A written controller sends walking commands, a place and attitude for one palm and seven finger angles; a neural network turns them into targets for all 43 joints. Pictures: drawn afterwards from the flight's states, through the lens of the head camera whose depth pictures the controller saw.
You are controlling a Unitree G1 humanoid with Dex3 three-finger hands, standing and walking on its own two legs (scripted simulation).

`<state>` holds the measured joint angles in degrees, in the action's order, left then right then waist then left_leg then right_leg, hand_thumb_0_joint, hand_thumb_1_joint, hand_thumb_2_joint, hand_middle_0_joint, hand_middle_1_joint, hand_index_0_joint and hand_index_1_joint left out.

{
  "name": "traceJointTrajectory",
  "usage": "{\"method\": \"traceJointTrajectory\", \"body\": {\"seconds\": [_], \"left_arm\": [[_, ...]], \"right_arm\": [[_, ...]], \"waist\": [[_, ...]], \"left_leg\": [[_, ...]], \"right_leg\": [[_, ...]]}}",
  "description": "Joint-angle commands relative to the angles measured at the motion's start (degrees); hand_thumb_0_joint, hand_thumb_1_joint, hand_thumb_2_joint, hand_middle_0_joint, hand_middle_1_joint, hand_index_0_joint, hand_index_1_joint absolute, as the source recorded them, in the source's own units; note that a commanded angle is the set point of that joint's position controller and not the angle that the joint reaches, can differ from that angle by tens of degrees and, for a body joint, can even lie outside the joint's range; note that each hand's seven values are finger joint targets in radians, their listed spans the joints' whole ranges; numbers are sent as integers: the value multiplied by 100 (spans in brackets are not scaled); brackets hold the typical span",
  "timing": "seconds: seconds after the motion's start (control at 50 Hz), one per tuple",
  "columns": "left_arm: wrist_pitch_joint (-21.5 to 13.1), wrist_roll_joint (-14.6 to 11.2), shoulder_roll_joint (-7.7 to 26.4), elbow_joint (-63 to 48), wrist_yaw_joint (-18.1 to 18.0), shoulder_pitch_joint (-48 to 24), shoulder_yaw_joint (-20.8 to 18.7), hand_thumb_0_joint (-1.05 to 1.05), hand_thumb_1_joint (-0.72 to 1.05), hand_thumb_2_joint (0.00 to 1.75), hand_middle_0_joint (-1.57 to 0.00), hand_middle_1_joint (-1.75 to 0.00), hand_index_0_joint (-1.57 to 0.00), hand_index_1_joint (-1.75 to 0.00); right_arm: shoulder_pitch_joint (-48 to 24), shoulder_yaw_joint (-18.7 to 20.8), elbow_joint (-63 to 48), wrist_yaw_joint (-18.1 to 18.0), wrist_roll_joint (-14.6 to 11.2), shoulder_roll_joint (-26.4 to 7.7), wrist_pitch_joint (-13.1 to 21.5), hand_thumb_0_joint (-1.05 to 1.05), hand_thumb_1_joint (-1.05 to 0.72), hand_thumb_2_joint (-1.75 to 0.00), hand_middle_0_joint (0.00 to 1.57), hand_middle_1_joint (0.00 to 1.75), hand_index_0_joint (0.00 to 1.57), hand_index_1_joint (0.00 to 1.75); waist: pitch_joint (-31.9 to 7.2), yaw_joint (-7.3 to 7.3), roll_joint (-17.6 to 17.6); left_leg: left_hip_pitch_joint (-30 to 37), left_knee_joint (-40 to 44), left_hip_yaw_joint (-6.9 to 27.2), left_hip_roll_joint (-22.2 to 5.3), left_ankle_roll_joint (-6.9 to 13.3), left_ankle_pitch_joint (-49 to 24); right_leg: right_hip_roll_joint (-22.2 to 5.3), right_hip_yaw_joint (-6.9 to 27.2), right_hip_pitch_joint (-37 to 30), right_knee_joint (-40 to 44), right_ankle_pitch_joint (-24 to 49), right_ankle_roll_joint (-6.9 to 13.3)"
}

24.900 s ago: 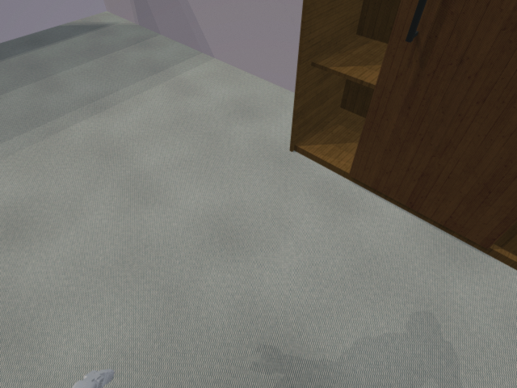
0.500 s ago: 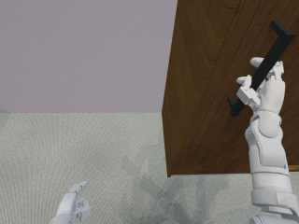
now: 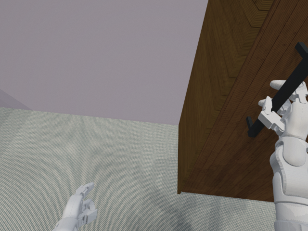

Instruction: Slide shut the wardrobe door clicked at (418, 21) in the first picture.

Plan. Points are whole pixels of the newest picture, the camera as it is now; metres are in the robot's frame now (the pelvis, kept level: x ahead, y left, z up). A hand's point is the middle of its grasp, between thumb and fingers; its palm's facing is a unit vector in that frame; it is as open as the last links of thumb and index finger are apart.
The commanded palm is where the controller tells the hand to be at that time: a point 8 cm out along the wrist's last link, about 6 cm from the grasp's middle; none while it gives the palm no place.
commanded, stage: stop walking and hold the door there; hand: right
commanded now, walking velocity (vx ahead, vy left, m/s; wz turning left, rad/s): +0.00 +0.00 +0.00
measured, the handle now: (272, 97) +0.40 -0.26 +0.16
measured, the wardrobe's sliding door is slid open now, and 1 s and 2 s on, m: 0.00 0.00 0.00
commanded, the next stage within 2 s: loosen the grip on the handle in 0.88 s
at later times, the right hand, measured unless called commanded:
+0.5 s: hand (265, 113) +0.35 -0.23 +0.16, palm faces +0.30 +0.94 -0.14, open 6.2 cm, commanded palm +0.32 -0.25 +0.16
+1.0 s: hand (266, 113) +0.36 -0.23 +0.16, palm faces +0.24 +0.96 -0.17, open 6.2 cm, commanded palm +0.31 -0.27 +0.16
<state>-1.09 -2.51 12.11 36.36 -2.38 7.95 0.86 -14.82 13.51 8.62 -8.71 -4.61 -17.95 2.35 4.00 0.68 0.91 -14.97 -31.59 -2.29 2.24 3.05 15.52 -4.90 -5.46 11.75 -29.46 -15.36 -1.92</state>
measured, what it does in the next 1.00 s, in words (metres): shifts its weight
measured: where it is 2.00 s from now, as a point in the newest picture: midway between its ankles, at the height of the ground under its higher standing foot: outside the picture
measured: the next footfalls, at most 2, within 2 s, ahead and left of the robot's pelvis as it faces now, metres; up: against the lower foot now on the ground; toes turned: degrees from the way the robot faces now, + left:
none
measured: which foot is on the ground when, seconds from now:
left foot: down 0.00-1.00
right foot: down 0.00-1.00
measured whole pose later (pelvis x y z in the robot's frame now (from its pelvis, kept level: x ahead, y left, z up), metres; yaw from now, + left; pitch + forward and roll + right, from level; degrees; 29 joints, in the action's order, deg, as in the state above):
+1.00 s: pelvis +0.00 -0.06 +0.01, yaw +2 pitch -1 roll +0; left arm -0.5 -0.8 11.2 38.7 -4.1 9.8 1.9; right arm -15.3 6.1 10.8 -8.9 -2.3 -13.0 2.3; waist 0.7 1.9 1.8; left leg -12.8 -25.9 1.3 -1.7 -1.7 11.8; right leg -0.5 -9.0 9.5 -25.2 -14.6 2.4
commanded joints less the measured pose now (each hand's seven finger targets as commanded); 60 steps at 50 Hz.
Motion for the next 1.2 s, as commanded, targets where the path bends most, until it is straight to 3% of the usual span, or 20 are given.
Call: {"method": "traceJointTrajectory", "body": {"seconds": [0.0,0.06,0.08,0.14,0.2,0.42,0.5,0.68,0.74,0.94,0.96,0.98,1.0,1.02,1.04,1.06,1.1,1.12,1.16,1.18], "left_arm": [[-283,65,671,-880,-49,-507,-158,0,90,90,-20,-30,-20,-30],[-317,52,677,-839,-101,-377,-174,0,90,90,-20,-30,-20,-30],[-310,49,675,-813,-128,-403,-166,0,90,90,-20,-30,-20,-30],[-295,87,675,-756,-170,-384,-143,0,90,90,-20,-30,-20,-30],[-273,84,713,-720,-210,-367,-151,0,90,90,-20,-30,-20,-30],[-248,109,694,-659,-275,-368,-132,0,90,90,-20,-30,-20,-30],[-229,118,715,-625,-285,-353,-151,0,90,90,-20,-30,-20,-30],[-203,127,644,-627,-284,-411,-115,0,90,90,-20,-30,-20,-30],[-180,152,660,-618,-283,-383,-116,0,90,90,-20,-30,-20,-30],[-138,164,605,-632,-286,-438,-85,0,90,90,-20,-30,-20,-30],[-407,303,899,-644,-141,-1,-556,0,90,90,-20,-30,-20,-30],[-582,506,1165,-311,-144,-314,-790,0,90,90,-20,-30,-20,-30],[-769,164,780,-322,-8,417,-536,0,90,90,-20,-30,-20,-30],[-823,9,894,-309,29,563,-578,0,90,90,-20,-30,-20,-30],[-864,54,996,-415,96,348,-493,0,90,90,-20,-30,-20,-30],[-925,104,925,-487,147,118,-431,0,90,90,-20,-30,-20,-30],[-900,79,921,-440,261,217,-399,0,90,90,-20,-30,-20,-30],[-885,51,920,-463,281,259,-389,0,90,90,-20,-30,-20,-30],[-907,-5,908,-540,208,164,-334,0,90,90,-20,-30,-20,-30],[-895,-7,930,-501,152,179,-324,0,90,90,-20,-30,-20,-30]], "right_arm": [[-1552,-280,-1787,137,204,-742,505,0,-90,-90,45,140,45,140],[-1471,-290,-1605,92,185,-697,474,0,-90,-90,45,140,45,140],[-1410,-395,-1520,99,155,-616,430,0,-90,-90,45,140,45,140],[-1460,-460,-1438,76,170,-567,424,0,-90,-90,45,140,45,140],[-1549,-426,-1365,46,166,-602,424,0,-90,-90,45,140,45,140],[-1668,-841,-1228,71,183,-193,472,0,-90,-90,45,140,45,140],[-1633,-771,-1173,58,189,-266,474,0,-90,-90,45,140,45,140],[-1785,-1312,-1316,117,199,223,503,0,-90,-90,45,140,45,140],[-1809,-1147,-1369,84,234,53,516,0,-90,-90,45,140,45,140],[-1790,-1447,-1425,120,242,341,547,0,-90,-90,45,140,45,140],[-6117,2485,-1636,15,1008,-4465,694,0,-90,-90,45,140,45,140],[-6648,1753,-219,226,744,-3076,19,0,-78,-84,45,140,45,140],[-4419,-245,1150,611,531,-210,-327,0,-66,-78,45,140,45,140],[-2699,266,938,810,-150,98,-325,0,-54,-73,45,140,45,140],[-2405,388,240,841,-487,-116,-177,0,-42,-67,45,140,45,140],[-2778,172,-472,763,-524,-66,36,0,-30,-61,45,140,45,140],[-2623,-365,9,495,-47,182,269,0,-5,-49,45,140,45,140],[-2653,-472,66,355,192,75,368,0,7,-43,45,140,45,140],[-3186,-487,-45,180,405,-249,527,0,31,-32,45,140,45,140],[-3380,-342,145,137,431,-502,548,0,43,-26,44,138,44,138]], "waist": [[-1596,-79,1279],[-1933,-114,104],[-1912,-149,-80],[-1832,-129,239],[-1733,-122,222],[-1694,-135,189],[-1715,-134,211],[-1792,-169,176],[-1856,-147,219],[-1831,-158,195],[-340,181,-1937],[-1976,-157,244],[-2835,-132,-232],[-2999,179,11],[-3259,370,788],[-2939,282,813],[-2059,28,53],[-1838,-65,-174],[-1654,-162,-83],[-1641,-180,-343]], "left_leg": [[277,342,399,-528,-247,-1319],[836,598,700,-704,-204,-2374],[861,620,757,-759,-200,-2551],[687,782,853,-776,-197,-1958],[528,857,839,-714,-194,-1476],[407,797,723,-686,-182,-1672],[370,834,754,-700,-178,-1703],[267,672,587,-645,-204,-1779],[333,654,573,-668,-192,-1939],[305,660,510,-644,-203,-1854],[-576,792,677,-409,-153,-1403],[100,221,68,-214,222,-2490],[-100,137,-162,-141,47,-1772],[-188,239,-100,-97,-48,-1497],[-37,280,-8,-193,-88,-1497],[-2,395,15,-209,-88,-1426],[-43,539,-97,-182,-128,-1336],[-113,566,-75,-207,-144,-1071],[-260,713,102,-287,-156,-239],[-195,826,183,-314,-158,82]], "right_leg": [[-950,625,-943,634,2687,617],[-583,329,-817,447,2018,358],[-499,330,-768,472,1840,326],[-421,300,-714,679,1210,349],[-438,360,-736,838,1020,405],[-451,398,-869,920,1402,406],[-435,385,-902,899,1388,397],[-503,444,-1125,896,1890,358],[-472,404,-1123,841,2032,334],[-446,418,-1116,854,2052,309],[-664,434,-188,676,2298,646],[12,709,-690,485,3544,-117],[-106,833,-1526,526,4912,-529],[-105,632,-1971,250,5333,-510],[7,527,-2116,180,5003,-501],[27,447,-1830,174,4190,-418],[109,379,-742,274,2403,-114],[137,384,-407,341,1614,58],[226,372,-50,473,277,238],[250,365,96,494,-67,287]]}}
